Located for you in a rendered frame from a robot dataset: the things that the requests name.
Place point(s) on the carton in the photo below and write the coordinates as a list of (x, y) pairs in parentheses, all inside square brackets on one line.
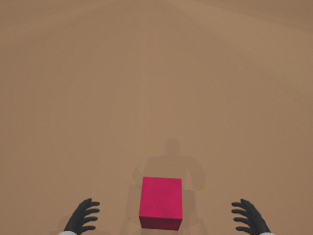
[(161, 203)]

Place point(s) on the right robot hand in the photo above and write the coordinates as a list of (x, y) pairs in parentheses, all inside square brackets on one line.
[(254, 219)]

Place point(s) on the left robot hand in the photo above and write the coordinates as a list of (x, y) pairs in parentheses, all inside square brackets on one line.
[(78, 217)]

